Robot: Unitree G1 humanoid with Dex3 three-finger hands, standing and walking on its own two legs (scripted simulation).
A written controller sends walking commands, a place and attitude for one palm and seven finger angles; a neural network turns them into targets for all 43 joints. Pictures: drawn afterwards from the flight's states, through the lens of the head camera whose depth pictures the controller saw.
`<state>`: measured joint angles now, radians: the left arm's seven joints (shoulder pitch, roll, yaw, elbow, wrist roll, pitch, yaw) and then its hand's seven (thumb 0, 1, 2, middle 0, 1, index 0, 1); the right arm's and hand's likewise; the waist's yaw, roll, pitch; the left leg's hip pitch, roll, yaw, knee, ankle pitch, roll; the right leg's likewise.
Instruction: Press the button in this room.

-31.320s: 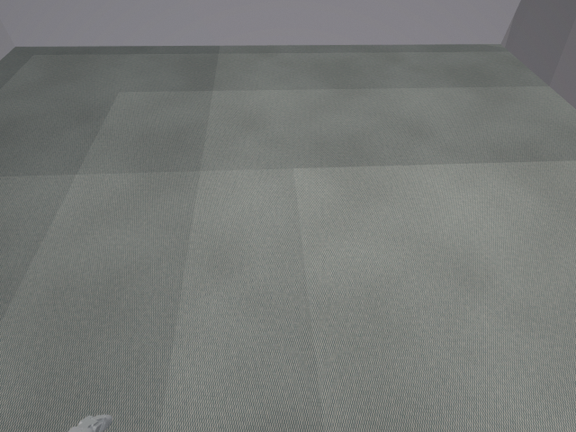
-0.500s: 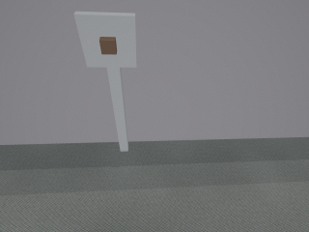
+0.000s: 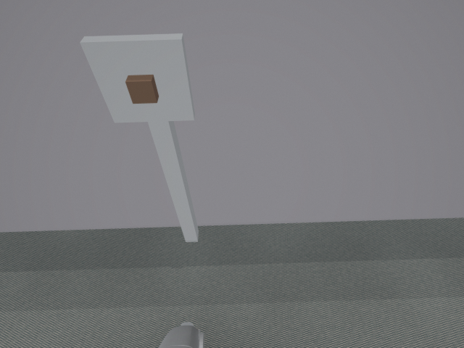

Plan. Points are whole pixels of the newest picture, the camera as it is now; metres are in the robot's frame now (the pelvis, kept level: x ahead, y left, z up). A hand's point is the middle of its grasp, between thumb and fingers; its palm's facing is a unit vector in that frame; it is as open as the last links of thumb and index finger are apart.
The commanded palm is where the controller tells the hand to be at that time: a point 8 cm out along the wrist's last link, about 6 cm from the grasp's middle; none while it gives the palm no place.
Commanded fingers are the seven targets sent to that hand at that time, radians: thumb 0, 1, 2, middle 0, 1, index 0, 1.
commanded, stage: take the last steps up to it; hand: left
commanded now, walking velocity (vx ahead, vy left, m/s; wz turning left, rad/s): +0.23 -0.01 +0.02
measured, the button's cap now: (143, 88) +0.65 +0.26 +0.10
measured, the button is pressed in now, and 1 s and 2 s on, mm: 0 0 0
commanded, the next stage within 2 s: come to a stop and stand still in 0.22 s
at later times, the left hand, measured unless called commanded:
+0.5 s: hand (141, 311) +0.22 +0.22 -0.17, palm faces +0.02 -0.98 -0.21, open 7.3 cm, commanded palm none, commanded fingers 0.00 0.90 0.90 -0.20 -0.30 -0.20 -0.30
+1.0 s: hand (120, 332) +0.18 +0.26 -0.19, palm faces +0.04 -0.96 -0.26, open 7.4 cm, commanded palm none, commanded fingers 0.00 0.90 0.90 -0.20 -0.30 -0.20 -0.30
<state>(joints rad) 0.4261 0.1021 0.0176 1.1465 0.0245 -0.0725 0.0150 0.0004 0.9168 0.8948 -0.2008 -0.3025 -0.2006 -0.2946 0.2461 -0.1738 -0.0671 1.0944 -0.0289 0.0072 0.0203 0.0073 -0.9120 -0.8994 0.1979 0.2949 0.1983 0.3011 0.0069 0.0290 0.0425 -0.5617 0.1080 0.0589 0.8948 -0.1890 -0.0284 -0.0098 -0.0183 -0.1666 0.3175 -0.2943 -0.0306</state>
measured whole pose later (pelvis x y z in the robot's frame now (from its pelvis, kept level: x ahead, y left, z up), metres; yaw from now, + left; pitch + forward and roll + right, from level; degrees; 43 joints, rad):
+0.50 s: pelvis +0.15 +0.03 -0.01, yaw -1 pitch -1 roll +1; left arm 0.19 0.19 0.04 1.03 0.03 0.00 0.02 0.00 0.92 0.90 -0.20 -0.30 -0.20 -0.29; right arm 0.24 -0.15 -0.04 1.08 -0.02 -0.04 -0.03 -0.01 -0.93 -0.90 0.20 0.30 0.20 0.30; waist 0.00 -0.03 0.03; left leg -0.18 0.01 0.17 0.44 -0.24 0.04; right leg -0.43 -0.11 -0.07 0.76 -0.27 0.05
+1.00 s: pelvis +0.12 +0.06 -0.02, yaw +0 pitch -3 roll +1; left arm 0.24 0.19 0.04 0.98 0.02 0.07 0.04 0.00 0.91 0.89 -0.20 -0.30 -0.20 -0.29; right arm 0.26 -0.20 -0.04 0.92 -0.03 0.03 -0.02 0.00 -0.91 -0.90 0.20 0.29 0.20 0.30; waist 0.00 0.00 0.02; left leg -0.24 -0.01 0.09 0.64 -0.35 0.04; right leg -0.42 -0.08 -0.02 0.78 -0.37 -0.01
